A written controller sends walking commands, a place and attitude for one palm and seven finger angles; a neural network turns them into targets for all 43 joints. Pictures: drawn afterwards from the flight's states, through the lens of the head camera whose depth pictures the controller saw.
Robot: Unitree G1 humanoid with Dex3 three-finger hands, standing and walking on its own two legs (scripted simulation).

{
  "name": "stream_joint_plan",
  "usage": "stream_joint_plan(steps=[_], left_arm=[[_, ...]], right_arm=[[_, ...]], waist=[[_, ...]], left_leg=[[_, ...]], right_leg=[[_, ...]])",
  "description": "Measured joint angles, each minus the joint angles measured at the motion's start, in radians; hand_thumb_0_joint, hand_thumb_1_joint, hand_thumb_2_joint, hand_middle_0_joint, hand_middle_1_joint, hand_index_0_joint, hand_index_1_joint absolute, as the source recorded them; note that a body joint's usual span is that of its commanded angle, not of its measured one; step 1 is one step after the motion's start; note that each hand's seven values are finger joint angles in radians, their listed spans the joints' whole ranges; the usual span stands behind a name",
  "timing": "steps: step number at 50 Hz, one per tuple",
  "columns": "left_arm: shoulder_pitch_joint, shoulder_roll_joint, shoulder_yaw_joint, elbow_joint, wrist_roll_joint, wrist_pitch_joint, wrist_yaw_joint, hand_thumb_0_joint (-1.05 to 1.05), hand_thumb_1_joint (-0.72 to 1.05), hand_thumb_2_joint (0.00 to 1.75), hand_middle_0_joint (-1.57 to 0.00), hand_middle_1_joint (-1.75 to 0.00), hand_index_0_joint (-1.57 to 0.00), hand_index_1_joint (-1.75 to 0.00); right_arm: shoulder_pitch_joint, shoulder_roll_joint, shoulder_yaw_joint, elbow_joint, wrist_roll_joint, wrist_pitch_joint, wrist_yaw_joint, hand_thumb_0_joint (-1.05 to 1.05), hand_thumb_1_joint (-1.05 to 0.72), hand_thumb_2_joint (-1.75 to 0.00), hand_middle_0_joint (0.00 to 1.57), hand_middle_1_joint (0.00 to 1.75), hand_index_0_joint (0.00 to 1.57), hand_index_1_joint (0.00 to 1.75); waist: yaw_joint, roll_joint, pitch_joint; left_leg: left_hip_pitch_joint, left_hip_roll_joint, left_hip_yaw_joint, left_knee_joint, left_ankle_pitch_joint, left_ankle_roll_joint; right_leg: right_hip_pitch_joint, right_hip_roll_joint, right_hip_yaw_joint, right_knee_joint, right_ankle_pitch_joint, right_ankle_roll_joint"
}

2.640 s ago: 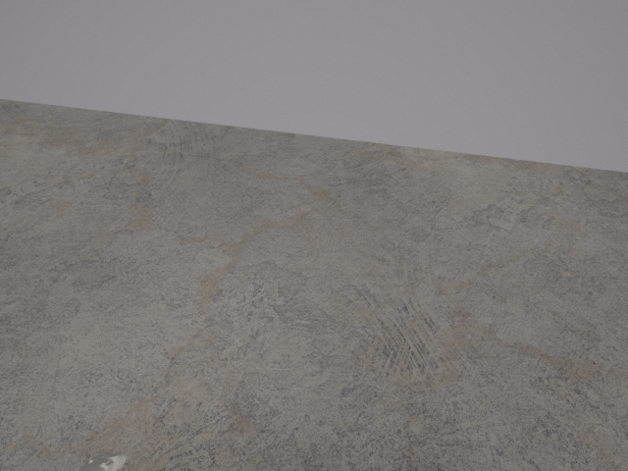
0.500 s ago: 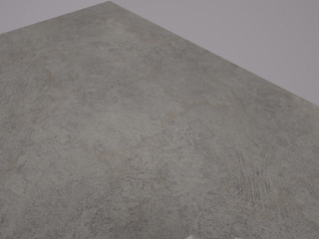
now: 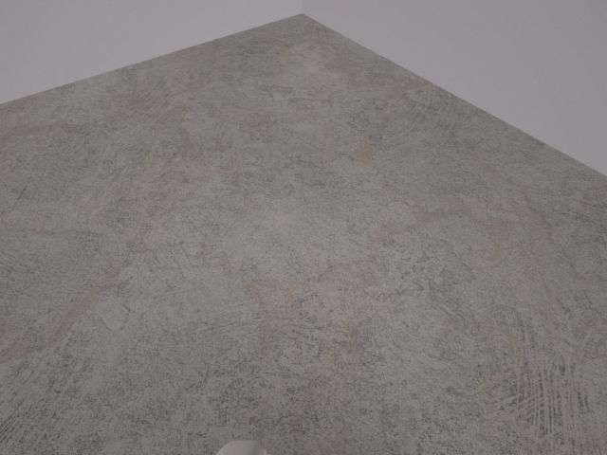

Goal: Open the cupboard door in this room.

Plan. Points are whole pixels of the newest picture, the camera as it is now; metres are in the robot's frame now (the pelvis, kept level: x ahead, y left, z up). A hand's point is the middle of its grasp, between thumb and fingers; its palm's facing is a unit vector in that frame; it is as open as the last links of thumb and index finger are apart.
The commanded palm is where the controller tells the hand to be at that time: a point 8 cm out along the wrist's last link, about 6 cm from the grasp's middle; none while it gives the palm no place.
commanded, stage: turn or walk to find it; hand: left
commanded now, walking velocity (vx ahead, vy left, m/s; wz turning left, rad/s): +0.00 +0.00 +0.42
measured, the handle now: out of the picture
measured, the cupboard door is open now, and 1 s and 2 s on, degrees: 0 0 0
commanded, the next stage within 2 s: none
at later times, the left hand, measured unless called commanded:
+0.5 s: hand out of the picture +0.05 +0.25 -0.15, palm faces +0.22 -0.94 -0.25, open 7.3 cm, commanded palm none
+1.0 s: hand out of the picture -0.09 +0.25 -0.19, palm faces +0.46 -0.86 -0.22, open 7.3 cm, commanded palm none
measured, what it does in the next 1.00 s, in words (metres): steps on the spot, turning left: left foot, then right foot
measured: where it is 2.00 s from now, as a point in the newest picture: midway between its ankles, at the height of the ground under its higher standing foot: outside the picture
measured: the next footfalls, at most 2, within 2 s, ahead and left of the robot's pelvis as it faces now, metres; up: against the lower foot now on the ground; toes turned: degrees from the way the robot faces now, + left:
left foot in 0.10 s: +0.03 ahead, +0.14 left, +0.00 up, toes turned +7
right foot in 0.56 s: +0.05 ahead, -0.10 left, +0.00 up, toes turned +10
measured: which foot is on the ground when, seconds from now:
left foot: up 0.00-0.08, down 0.10-0.56, up 0.58-0.90, down 0.92-1.00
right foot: down 0.00-0.12, up 0.14-0.54, down 0.56-0.94, up 0.96-1.00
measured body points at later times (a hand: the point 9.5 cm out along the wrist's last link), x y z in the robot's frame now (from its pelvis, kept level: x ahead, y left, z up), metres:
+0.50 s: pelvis -0.01 +0.03 +0.00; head +0.03 +0.03 +0.45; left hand +0.04 +0.30 -0.13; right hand +0.10 -0.20 -0.14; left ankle -0.01 +0.13 -0.74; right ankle +0.00 -0.11 -0.71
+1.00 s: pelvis -0.03 +0.05 -0.01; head -0.01 +0.09 +0.44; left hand -0.11 +0.30 -0.17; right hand +0.16 -0.15 -0.14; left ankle -0.06 +0.14 -0.74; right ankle +0.00 -0.10 -0.70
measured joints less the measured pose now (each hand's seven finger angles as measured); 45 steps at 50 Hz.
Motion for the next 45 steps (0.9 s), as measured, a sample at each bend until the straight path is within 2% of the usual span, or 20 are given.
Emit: stream_joint_plan(steps=[3, 5, 6, 7, 9, 11, 13, 16, 22, 25, 27, 28, 31, 34, 36, 40, 43, 45], left_arm=[[0.006, 0.012, 0.004, 0.008, 0.002, -0.001, -0.003, 0.0, 0.91, 0.9, -0.2, -0.3, -0.21, -0.3], [0.013, 0.024, 0.01, 0.014, -0.002, 0.003, -0.005, 0.0, 0.9, 0.9, -0.2, -0.3, -0.21, -0.3], [0.015, 0.033, 0.015, 0.018, -0.007, 0.01, -0.006, 0.0, 0.9, 0.9, -0.2, -0.3, -0.21, -0.3], [0.013, 0.045, 0.021, 0.023, -0.01, 0.02, -0.005, 0.0, 0.91, 0.9, -0.2, -0.3, -0.21, -0.3], [0.009, 0.061, 0.029, 0.04, -0.011, 0.044, 0.0, 0.01, 0.91, 0.9, -0.2, -0.3, -0.21, -0.3], [0.001, 0.071, 0.036, 0.055, -0.011, 0.054, -0.003, 0.01, 0.91, 0.9, -0.2, -0.3, -0.21, -0.3], [-0.006, 0.077, 0.04, 0.057, -0.012, 0.052, -0.008, 0.01, 0.91, 0.9, -0.2, -0.3, -0.2, -0.3], [-0.017, 0.076, 0.04, 0.046, -0.013, 0.045, -0.013, 0.01, 0.91, 0.9, -0.2, -0.3, -0.2, -0.3], [-0.053, 0.055, 0.033, 0.016, -0.018, 0.039, -0.01, 0.01, 0.91, 0.9, -0.2, -0.3, -0.2, -0.3], [-0.067, 0.038, 0.025, -0.002, -0.022, 0.028, -0.008, 0.01, 0.91, 0.9, -0.2, -0.3, -0.2, -0.3], [-0.066, 0.029, 0.018, -0.016, -0.022, 0.014, -0.007, 0.01, 0.91, 0.9, -0.2, -0.3, -0.2, -0.3], [-0.061, 0.027, 0.014, -0.024, -0.019, 0.004, -0.005, 0.01, 0.91, 0.9, -0.2, -0.3, -0.2, -0.3], [-0.053, 0.002, 0.003, -0.026, -0.01, -0.006, -0.003, 0.0, 0.91, 0.9, -0.2, -0.3, -0.2, -0.3], [-0.033, -0.012, -0.003, -0.021, -0.009, -0.005, -0.001, 0.0, 0.91, 0.9, -0.2, -0.3, -0.21, -0.3], [-0.023, -0.015, -0.003, -0.013, -0.006, -0.005, 0.001, 0.0, 0.91, 0.9, -0.2, -0.3, -0.21, -0.3], [-0.007, -0.011, -0.003, 0.003, -0.001, -0.006, -0.001, 0.0, 0.91, 0.9, -0.2, -0.3, -0.21, -0.3], [0.005, 0.003, 0.001, 0.013, 0.002, -0.004, -0.005, 0.0, 0.91, 0.9, -0.2, -0.3, -0.21, -0.3], [0.013, 0.017, 0.008, 0.022, 0.001, 0.001, -0.006, 0.0, 0.9, 0.9, -0.2, -0.3, -0.21, -0.3]], right_arm=[[-0.015, 0.006, 0.009, 0.002, 0.005, -0.006, -0.002, 0.01, -0.91, -0.9, 0.19, 0.3, 0.2, 0.29], [-0.022, 0.007, 0.016, -0.008, 0.006, -0.019, -0.001, 0.01, -0.91, -0.9, 0.19, 0.3, 0.2, 0.29], [-0.027, 0.011, 0.017, -0.012, 0.004, -0.028, -0.002, 0.01, -0.91, -0.9, 0.19, 0.3, 0.2, 0.29], [-0.037, 0.02, 0.02, -0.015, 0.002, -0.036, -0.002, 0.01, -0.91, -0.9, 0.19, 0.3, 0.2, 0.29], [-0.049, 0.035, 0.027, -0.024, 0.0, -0.051, -0.008, 0.01, -0.91, -0.9, 0.19, 0.3, 0.2, 0.29], [-0.052, 0.047, 0.035, -0.032, -0.002, -0.058, -0.018, 0.01, -0.91, -0.9, 0.2, 0.3, 0.2, 0.29], [-0.052, 0.055, 0.042, -0.035, -0.002, -0.062, -0.023, 0.01, -0.91, -0.9, 0.2, 0.3, 0.2, 0.29], [-0.051, 0.06, 0.047, -0.036, -0.002, -0.064, -0.026, 0.01, -0.91, -0.9, 0.2, 0.3, 0.2, 0.29], [-0.041, 0.056, 0.042, -0.038, -0.006, -0.057, -0.023, 0.01, -0.91, -0.9, 0.2, 0.3, 0.21, 0.29], [-0.035, 0.046, 0.034, -0.036, -0.008, -0.048, -0.021, 0.01, -0.91, -0.9, 0.2, 0.3, 0.21, 0.3], [-0.026, 0.037, 0.028, -0.035, -0.004, -0.042, -0.018, 0.01, -0.91, -0.9, 0.2, 0.3, 0.21, 0.3], [-0.02, 0.033, 0.024, -0.037, 0.0, -0.04, -0.016, 0.01, -0.91, -0.9, 0.2, 0.3, 0.21, 0.3], [-0.016, 0.01, 0.006, -0.03, -0.001, -0.02, -0.013, 0.01, -0.91, -0.9, 0.2, 0.3, 0.21, 0.29], [-0.014, -0.006, -0.004, -0.017, -0.004, -0.008, -0.005, 0.01, -0.91, -0.9, 0.2, 0.3, 0.2, 0.29], [-0.013, -0.01, -0.005, -0.012, -0.004, -0.007, -0.002, 0.01, -0.91, -0.9, 0.2, 0.3, 0.2, 0.29], [-0.02, -0.007, 0.0, -0.003, 0.0, -0.002, -0.001, 0.01, -0.91, -0.9, 0.19, 0.3, 0.2, 0.29], [-0.037, -0.002, 0.008, -0.003, 0.005, -0.003, -0.001, 0.01, -0.91, -0.9, 0.19, 0.3, 0.2, 0.29], [-0.049, 0.004, 0.014, -0.01, 0.006, -0.011, -0.001, 0.01, -0.91, -0.9, 0.19, 0.3, 0.2, 0.29]], waist=[[0.013, -0.025, 0.01], [0.015, -0.036, 0.012], [0.015, -0.049, 0.012], [0.022, -0.067, 0.017], [0.026, -0.074, 0.017], [0.023, -0.068, 0.012], [0.023, -0.061, 0.008], [0.022, -0.045, -0.001], [0.006, -0.013, -0.009], [-0.003, 0.005, -0.012], [-0.002, 0.012, -0.019], [0.001, 0.011, -0.026], [-0.002, 0.042, -0.021], [-0.001, 0.046, -0.018], [-0.003, 0.038, -0.012], [0.003, 0.01, 0.003], [0.017, -0.011, 0.014], [0.024, -0.026, 0.019]], left_leg=[[0.074, 0.01, 0.026, -0.17, -0.005, 0.004], [0.139, 0.011, 0.042, -0.327, 0.08, 0.011], [0.147, 0.001, 0.05, -0.36, 0.093, 0.045], [0.138, -0.01, 0.055, -0.347, 0.09, 0.067], [0.134, -0.013, 0.053, -0.346, 0.089, 0.084], [0.147, -0.015, 0.04, -0.388, 0.112, 0.087], [0.165, -0.021, 0.026, -0.44, 0.144, 0.09], [0.183, -0.031, 0.003, -0.499, 0.182, 0.095], [0.182, -0.053, -0.048, -0.526, 0.21, 0.091], [0.166, -0.064, -0.073, -0.506, 0.208, 0.081], [0.144, -0.075, -0.087, -0.471, 0.196, 0.069], [0.123, -0.083, -0.089, -0.435, 0.18, 0.063], [0.029, -0.084, -0.087, -0.164, -0.003, 0.042], [-0.042, -0.059, -0.056, 0.079, 0.013, 0.023], [-0.052, -0.034, -0.037, 0.127, 0.028, 0.009], [-0.003, 0.002, -0.005, 0.012, -0.004, -0.006], [0.055, 0.014, 0.02, -0.127, -0.014, -0.002], [0.104, 0.014, 0.04, -0.245, 0.023, 0.005]], right_leg=[[-0.015, -0.027, -0.02, 0.035, -0.018, 0.018], [-0.035, -0.046, -0.036, 0.083, -0.043, 0.037], [-0.058, -0.062, -0.035, 0.128, -0.059, 0.043], [-0.091, -0.068, -0.009, 0.199, -0.126, 0.049], [-0.163, -0.039, 0.047, 0.373, -0.211, 0.052], [-0.215, -0.014, 0.073, 0.498, -0.185, 0.053], [-0.241, -0.002, 0.083, 0.544, -0.141, 0.057], [-0.243, 0.009, 0.093, 0.513, -0.113, 0.065], [-0.186, 0.036, 0.111, 0.339, -0.134, 0.066], [-0.132, 0.054, 0.11, 0.21, -0.107, 0.057], [-0.073, 0.061, 0.102, 0.066, -0.018, 0.052], [-0.05, 0.056, 0.101, 0.005, 0.023, 0.035], [-0.044, 0.054, 0.062, 0.034, -0.005, -0.015], [-0.013, 0.042, 0.032, 0.008, -0.005, -0.022], [0.002, 0.031, 0.014, -0.006, 0.0, -0.019], [0.014, -0.002, -0.018, -0.004, -0.004, -0.007], [0.004, -0.026, -0.04, 0.023, -0.018, 0.009], [-0.01, -0.044, -0.054, 0.058, -0.035, 0.025]])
